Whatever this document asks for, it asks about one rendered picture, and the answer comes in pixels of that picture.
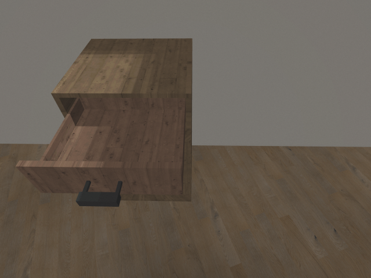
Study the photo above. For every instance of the cabinet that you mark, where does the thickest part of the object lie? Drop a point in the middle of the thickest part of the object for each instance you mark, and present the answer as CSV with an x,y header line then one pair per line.
x,y
134,68

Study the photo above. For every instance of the handle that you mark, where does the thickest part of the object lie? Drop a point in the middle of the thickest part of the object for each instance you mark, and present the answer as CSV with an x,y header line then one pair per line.
x,y
104,199

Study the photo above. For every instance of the drawer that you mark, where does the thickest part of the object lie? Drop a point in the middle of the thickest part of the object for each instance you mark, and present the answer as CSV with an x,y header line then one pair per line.
x,y
139,141

